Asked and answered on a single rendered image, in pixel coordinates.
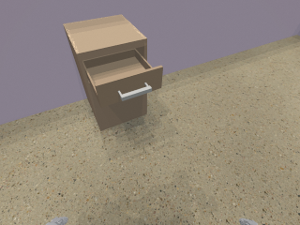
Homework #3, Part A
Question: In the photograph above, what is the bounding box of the handle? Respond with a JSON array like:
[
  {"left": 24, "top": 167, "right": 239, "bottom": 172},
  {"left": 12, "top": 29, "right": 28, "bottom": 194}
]
[{"left": 118, "top": 82, "right": 152, "bottom": 101}]

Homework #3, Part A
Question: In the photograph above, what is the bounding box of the drawer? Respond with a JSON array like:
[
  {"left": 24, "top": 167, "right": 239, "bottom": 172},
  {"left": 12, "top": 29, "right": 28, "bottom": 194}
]
[{"left": 82, "top": 48, "right": 163, "bottom": 108}]

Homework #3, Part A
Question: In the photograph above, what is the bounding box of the cabinet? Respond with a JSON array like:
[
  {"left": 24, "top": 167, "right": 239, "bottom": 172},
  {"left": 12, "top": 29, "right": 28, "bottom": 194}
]
[{"left": 63, "top": 14, "right": 147, "bottom": 131}]

